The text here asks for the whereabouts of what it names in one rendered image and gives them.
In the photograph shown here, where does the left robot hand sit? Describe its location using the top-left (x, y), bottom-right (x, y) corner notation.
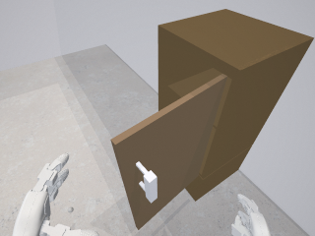
top-left (12, 152), bottom-right (99, 236)

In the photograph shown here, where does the handle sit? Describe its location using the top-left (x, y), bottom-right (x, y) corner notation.
top-left (136, 161), bottom-right (158, 203)

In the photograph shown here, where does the right robot hand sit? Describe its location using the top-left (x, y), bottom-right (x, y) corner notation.
top-left (231, 194), bottom-right (271, 236)

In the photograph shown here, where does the cupboard door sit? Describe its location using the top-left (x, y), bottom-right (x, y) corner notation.
top-left (111, 74), bottom-right (227, 230)

